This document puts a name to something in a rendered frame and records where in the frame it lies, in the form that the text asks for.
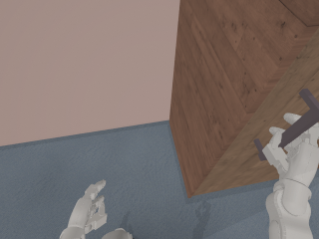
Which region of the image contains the left robot hand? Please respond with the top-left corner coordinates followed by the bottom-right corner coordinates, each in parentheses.
top-left (68, 179), bottom-right (108, 234)

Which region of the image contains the robot left thigh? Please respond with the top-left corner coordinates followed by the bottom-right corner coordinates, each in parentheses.
top-left (102, 229), bottom-right (133, 239)

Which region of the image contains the right robot hand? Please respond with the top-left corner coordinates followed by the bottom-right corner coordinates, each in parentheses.
top-left (262, 113), bottom-right (319, 187)

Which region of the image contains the wardrobe door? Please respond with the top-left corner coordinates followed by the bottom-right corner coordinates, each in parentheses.
top-left (193, 28), bottom-right (319, 196)

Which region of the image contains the handle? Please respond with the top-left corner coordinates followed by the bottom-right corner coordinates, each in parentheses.
top-left (253, 89), bottom-right (319, 161)

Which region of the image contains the right robot forearm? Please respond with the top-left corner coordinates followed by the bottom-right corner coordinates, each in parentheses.
top-left (265, 178), bottom-right (313, 239)

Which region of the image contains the left robot forearm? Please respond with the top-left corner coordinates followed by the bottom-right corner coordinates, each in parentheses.
top-left (59, 226), bottom-right (86, 239)

